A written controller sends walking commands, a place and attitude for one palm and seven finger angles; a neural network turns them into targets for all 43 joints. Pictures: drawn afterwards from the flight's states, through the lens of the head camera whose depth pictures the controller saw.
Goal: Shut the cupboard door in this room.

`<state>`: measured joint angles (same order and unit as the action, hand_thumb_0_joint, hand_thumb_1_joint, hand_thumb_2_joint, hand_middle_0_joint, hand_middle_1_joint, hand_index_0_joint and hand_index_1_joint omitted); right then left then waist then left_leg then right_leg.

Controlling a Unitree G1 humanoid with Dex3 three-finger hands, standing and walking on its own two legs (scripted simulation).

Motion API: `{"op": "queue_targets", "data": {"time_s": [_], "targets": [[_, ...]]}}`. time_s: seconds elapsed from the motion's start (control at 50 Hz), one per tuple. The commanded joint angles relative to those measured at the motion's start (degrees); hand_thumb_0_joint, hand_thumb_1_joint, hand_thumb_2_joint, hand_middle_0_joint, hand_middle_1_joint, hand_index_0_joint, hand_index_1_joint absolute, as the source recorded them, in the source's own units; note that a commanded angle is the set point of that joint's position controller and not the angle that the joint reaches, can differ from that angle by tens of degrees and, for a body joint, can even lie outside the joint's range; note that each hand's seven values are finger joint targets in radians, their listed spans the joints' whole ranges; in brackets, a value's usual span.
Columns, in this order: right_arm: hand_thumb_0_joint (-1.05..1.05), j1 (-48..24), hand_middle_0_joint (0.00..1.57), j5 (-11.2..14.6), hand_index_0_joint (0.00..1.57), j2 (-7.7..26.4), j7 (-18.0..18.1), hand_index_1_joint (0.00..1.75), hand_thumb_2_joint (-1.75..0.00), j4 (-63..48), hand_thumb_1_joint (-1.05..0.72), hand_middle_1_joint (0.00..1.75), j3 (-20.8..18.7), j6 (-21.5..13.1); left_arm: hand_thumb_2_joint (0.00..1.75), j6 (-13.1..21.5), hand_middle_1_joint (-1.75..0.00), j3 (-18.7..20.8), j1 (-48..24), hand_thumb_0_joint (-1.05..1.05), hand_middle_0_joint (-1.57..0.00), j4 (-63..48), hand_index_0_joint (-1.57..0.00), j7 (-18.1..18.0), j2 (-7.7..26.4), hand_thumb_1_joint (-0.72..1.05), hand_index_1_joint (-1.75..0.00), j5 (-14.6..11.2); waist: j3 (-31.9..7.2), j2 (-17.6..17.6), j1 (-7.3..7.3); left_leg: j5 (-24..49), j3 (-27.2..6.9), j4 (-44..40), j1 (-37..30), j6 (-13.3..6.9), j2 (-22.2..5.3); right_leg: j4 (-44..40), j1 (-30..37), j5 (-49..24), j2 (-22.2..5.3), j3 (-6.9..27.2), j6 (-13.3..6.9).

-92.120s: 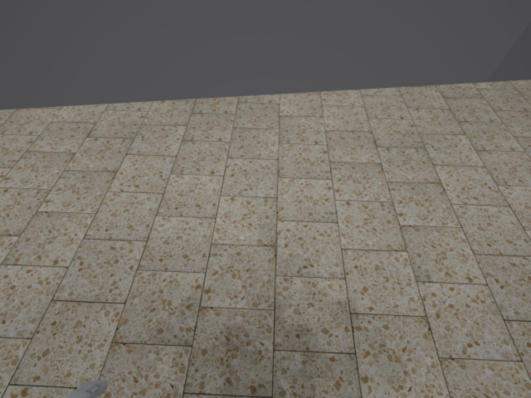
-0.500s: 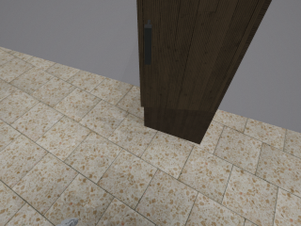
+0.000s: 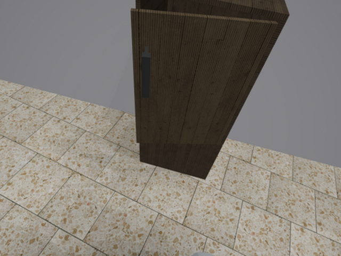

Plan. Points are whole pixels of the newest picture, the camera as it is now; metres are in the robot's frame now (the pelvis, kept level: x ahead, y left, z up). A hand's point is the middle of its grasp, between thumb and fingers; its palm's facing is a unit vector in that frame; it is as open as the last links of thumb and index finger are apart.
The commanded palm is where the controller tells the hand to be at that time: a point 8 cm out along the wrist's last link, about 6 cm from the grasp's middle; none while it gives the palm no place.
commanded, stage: take the last steps up to it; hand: left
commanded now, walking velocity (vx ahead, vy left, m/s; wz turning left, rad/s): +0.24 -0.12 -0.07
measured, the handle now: (146, 72) +0.62 +0.10 +0.08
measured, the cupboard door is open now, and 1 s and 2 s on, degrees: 17 17 17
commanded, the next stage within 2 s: come to a stop and stand still in 0.22 s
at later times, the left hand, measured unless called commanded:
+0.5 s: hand (137, 220) +0.25 +0.09 -0.17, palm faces -0.01 -0.98 -0.21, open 7.2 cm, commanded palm none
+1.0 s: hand (120, 245) +0.18 +0.13 -0.19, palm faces +0.00 -0.96 -0.28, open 7.4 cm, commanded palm none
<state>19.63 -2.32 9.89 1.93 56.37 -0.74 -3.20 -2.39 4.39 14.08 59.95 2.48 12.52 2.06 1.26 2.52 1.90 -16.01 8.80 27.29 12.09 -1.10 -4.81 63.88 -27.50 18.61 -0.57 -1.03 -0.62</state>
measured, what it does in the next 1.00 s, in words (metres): walks ahead: right foot, then left foot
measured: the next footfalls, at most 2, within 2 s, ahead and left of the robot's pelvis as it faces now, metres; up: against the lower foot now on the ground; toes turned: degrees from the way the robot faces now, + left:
right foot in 0.30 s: +0.22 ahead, -0.18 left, +0.00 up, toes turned -7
left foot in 0.68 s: +0.24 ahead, +0.02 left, +0.00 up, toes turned +2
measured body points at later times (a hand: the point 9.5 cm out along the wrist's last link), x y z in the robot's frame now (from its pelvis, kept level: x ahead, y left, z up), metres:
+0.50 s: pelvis +0.15 -0.08 -0.01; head +0.19 -0.10 +0.44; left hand +0.25 +0.14 -0.15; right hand +0.15 -0.32 -0.17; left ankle +0.13 +0.03 -0.70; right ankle +0.18 -0.18 -0.74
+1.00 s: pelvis +0.14 -0.08 -0.02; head +0.17 -0.07 +0.42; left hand +0.18 +0.18 -0.17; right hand +0.24 -0.32 -0.16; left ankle +0.20 +0.02 -0.74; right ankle +0.11 -0.24 -0.75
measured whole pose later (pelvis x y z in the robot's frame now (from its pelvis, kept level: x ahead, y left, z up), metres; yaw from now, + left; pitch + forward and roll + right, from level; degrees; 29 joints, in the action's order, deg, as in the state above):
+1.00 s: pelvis +0.14 -0.08 -0.02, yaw -2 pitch +1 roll +0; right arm 8.7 -0.9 11.0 0.4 51.4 -1.6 0.9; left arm -0.4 1.7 15.4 54.8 -2.7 13.5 1.2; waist 2.2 1.3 -1.2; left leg -14.4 5.5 37.6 24.1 -2.0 -0.8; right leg 37.1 -16.1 19.5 -2.5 4.4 0.3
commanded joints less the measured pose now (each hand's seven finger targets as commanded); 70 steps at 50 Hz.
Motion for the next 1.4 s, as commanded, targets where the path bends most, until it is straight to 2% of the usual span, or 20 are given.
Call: {"op": "queue_targets", "data": {"time_s": [0.0,0.16,0.2,0.24,0.26,0.28,0.32,0.38,0.58,0.62,0.68,0.72,0.86,0.88,0.9,0.96,0.98,1.04,1.14,1.38], "targets": [[0.0,6.73,0.2,0.47,0.2,9.18,0.66,0.3,-0.9,0.56,-0.9,0.3,-2.36,-0.64,0.9,1.46,-0.3,-0.28,-3.44,0.0,-0.2,-5.13,-0.2,0.25,0.83,0.9,-0.3,-0.33,2.65,-10.32,-0.03,16.22,-8.5,-15.59,-7.65,-4.62,-13.63,-3.24,-9.64,-6.39,-3.33,1.2,1.26],[0.0,8.18,0.2,0.15,0.2,8.9,-0.19,0.3,-0.9,3.03,-0.9,0.3,-3.33,0.56,0.9,2.27,-0.3,-1.16,-11.13,0.0,-0.2,-6.83,-0.2,-0.08,1.13,0.9,-0.3,-0.58,4.81,-12.91,1.64,20.39,-4.73,-12.32,-7.06,-5.1,-13.64,-24.66,-1.61,-7.86,-2.96,-3.4,0.21],[0.0,6.94,0.2,0.25,0.2,9.64,-0.17,0.3,-0.9,3.2,-0.9,0.3,-3.62,0.94,0.9,2.85,-0.3,-0.9,-8.24,0.0,-0.2,-5.81,-0.2,-0.26,1.47,0.9,-0.3,-0.62,2.66,-11.59,0.02,22.67,-4.43,-8.49,-6.29,-4.26,-13.48,-29.56,6.18,-7.94,-1.22,-4.85,-0.67],[0.0,5.61,0.2,1.08,0.2,9.0,-0.6,0.3,-0.9,3.62,-0.9,0.3,-3.56,0.99,0.9,4.11,-0.3,0.03,4.68,0.0,-0.2,-1.58,-0.2,-0.86,4.82,0.9,-0.3,-0.53,-4.37,-6.31,-5.82,24.26,-0.63,5.76,-2.28,-1.25,-8.74,-37.27,24.63,-12.61,-0.13,-4.52,-1.86],[0.0,6.46,0.2,1.69,0.2,5.54,-1.32,0.3,-0.9,3.23,-0.9,0.3,-2.99,0.91,0.9,4.8,-0.3,1.07,11.13,0.0,-0.2,0.61,-0.2,-1.83,9.75,0.9,-0.3,-0.11,-7.7,4.25,-7.97,9.82,2.56,19.23,9.95,0.74,-3.12,-39.71,36.81,-15.69,-10.45,7.38,-5.26],[0.0,6.81,0.2,2.12,0.2,2.17,-0.97,0.3,-0.9,1.78,-0.9,0.3,-2.16,1.21,0.9,5.08,-0.3,1.54,13.87,0.0,-0.2,1.79,-0.2,-2.35,12.66,0.9,-0.3,-0.68,-9.59,12.28,-7.24,-21.31,-0.27,35.07,17.81,1.61,3.11,-44.68,39.08,-23.37,-21.85,21.16,-11.07],[0.0,4.49,0.2,2.02,0.2,3.35,-0.56,0.3,-0.9,2.03,-0.9,0.3,-2.43,1.94,0.9,5.0,-0.3,0.53,5.13,0.0,-0.2,-0.2,-0.2,-3.33,9.15,0.9,-0.3,-1.12,-5.91,11.3,-4.26,-16.24,-7.9,43.73,20.0,1.44,0.05,-47.89,28.53,-24.19,-21.18,19.79,-12.19],[0.0,4.99,0.2,1.69,0.2,0.62,-0.21,0.3,-0.9,4.32,-0.9,0.3,-1.03,3.26,0.9,4.93,-0.3,-1.47,-4.04,0.0,-0.2,-2.56,-0.2,-4.36,2.95,0.9,-0.3,-0.85,-3.76,1.2,0.52,-10.64,-8.94,31.72,9.88,2.9,-1.72,-45.11,15.75,-43.89,-16.62,5.29,-9.87],[0.0,-2.84,0.2,1.78,0.2,3.96,-0.67,0.3,-0.9,0.08,-0.9,0.3,-2.57,5.71,0.9,2.58,-0.3,0.47,-2.96,0.0,-0.2,-3.6,-0.2,-5.17,6.57,0.9,-0.3,-0.64,-3.22,5.03,-0.92,-3.49,-7.87,10.45,6.54,3.5,2.66,-39.59,18.24,-43.88,-17.08,6.74,-10.37],[0.0,-2.83,0.2,1.55,0.2,5.31,-0.77,0.3,-0.9,-0.38,-0.9,0.3,-2.79,5.41,0.9,2.13,-0.3,0.39,-2.85,0.0,-0.2,-4.03,-0.2,-5.17,6.41,0.9,-0.3,-0.99,-3.13,4.06,-0.53,10.16,-8.93,1.47,0.53,2.25,1.06,-36.4,15.15,-35.89,-14.7,5.65,-7.12],[0.0,-4.92,0.2,1.03,0.2,10.71,-0.23,0.3,-0.9,-2.72,-0.9,0.3,-3.29,4.54,0.9,0.86,-0.3,-0.72,-1.06,0.0,-0.2,-5.8,-0.2,-5.34,2.94,0.9,-0.3,-1.2,-4.46,-14.71,-1.29,46.54,-22.28,-6.3,-3.37,-8.69,-15.17,-21.69,9.43,7.93,-1.35,-3.04,1.14],[0.0,-6.78,0.2,0.7,0.2,11.26,0.93,0.3,-0.9,-3.59,-0.9,0.3,-3.02,4.37,0.9,-0.09,-0.3,-0.39,-2.49,0.0,-0.2,-5.75,-0.2,-5.16,3.94,0.9,-0.3,-1.26,-3.43,-13.55,-0.86,48.63,-22.7,-6.5,-1.44,-12.27,-15.86,-7.29,6.39,16.09,-0.09,3.58,1.26],[0.0,-9.27,0.2,1.05,0.2,10.66,0.64,0.3,-0.9,-4.02,-0.9,0.3,-2.98,4.3,0.9,-0.11,-0.3,-1.1,-0.76,0.0,-0.2,-5.9,-0.2,-4.21,2.79,0.9,-0.3,-1.06,-6.02,-10.06,-1.3,30.47,-17.46,-6.08,-4.8,-10.14,-11.34,-15.25,7.63,11.11,-0.04,1.95,2.14],[0.0,-11.95,0.2,1.77,0.2,14.32,-0.09,0.3,-0.9,-5.37,-0.9,0.3,-4.39,2.99,0.9,2.0,-0.3,-2.46,6.77,0.0,-0.2,-3.91,-0.2,-5.7,3.42,0.9,-0.3,-1.56,-12.82,-9.15,-4.15,42.94,-14.68,7.1,-12.65,-6.62,-10.77,-23.57,4.48,6.56,-2.6,4.26,0.67],[0.0,-9.2,0.2,1.77,0.2,9.68,-1.52,0.3,-0.9,-7.68,-0.9,0.3,-3.48,3.48,0.9,2.47,-0.3,-2.11,5.46,0.0,-0.2,-7.23,-0.2,-5.81,5.17,0.9,-0.3,-0.93,-11.3,-5.85,-2.94,26.86,-11.34,7.96,-2.84,-4.48,-6.19,-30.2,9.32,-0.47,-0.88,3.75,-0.1],[0.0,-4.97,0.2,1.11,0.2,5.3,-1.82,0.3,-0.9,-9.06,-0.9,0.3,-2.14,2.76,0.9,4.21,-0.3,-2.19,3.43,0.0,-0.2,-9.44,-0.2,-5.62,7.65,0.9,-0.3,-0.42,-7.63,-11.96,0.06,13.41,-8.35,8.45,1.39,-1.1,0.4,-31.73,9.48,-19.86,-7.0,10.25,-3.48],[0.0,-5.26,0.2,1.44,0.2,4.84,-2.01,0.3,-0.9,-9.14,-0.9,0.3,-2.11,2.35,0.9,4.12,-0.3,-2.76,3.85,0.0,-0.2,-9.08,-0.2,-5.31,8.23,0.9,-0.3,-0.47,-8.34,-13.88,0.33,15.01,-10.2,5.97,-0.82,-1.43,0.43,-29.68,8.88,-18.96,-4.96,6.77,-1.84],[0.0,-6.53,0.2,1.72,0.2,8.24,-1.62,0.3,-0.9,-9.27,-0.9,0.3,-2.86,3.38,0.9,2.88,-0.3,-3.11,3.11,0.0,-0.2,-8.29,-0.2,-5.08,5.63,0.9,-0.3,-0.63,-1.38,5.73,-1.0,1.46,-10.9,5.76,6.28,-2.27,-0.9,-33.22,6.9,0.37,-2.75,6.55,-1.5],[0.0,-3.21,0.2,1.03,0.2,6.53,-2.2,0.3,-0.9,-7.44,-0.9,0.3,-2.46,4.67,0.9,1.79,-0.3,-2.73,1.58,0.0,-0.2,-9.81,-0.2,-4.98,8.43,0.9,-0.3,-0.59,6.94,3.02,0.1,-11.34,-8.63,5.4,6.9,-0.1,3.08,-41.27,-6.25,25.66,-5.39,11.09,-3.44],[0.0,0.26,0.2,0.68,0.2,6.23,-1.3,0.3,-0.9,-3.05,-0.9,0.3,-1.99,3.23,0.9,2.06,-0.3,-2.39,8.24,0.0,-0.2,-6.15,-0.2,-4.48,3.26,0.9,-0.3,-0.89,3.37,-4.4,-2.87,-16.72,-15.8,-8.17,12.15,-1.42,0.23,-35.68,6.31,14.88,-0.55,5.82,-2.53]]}}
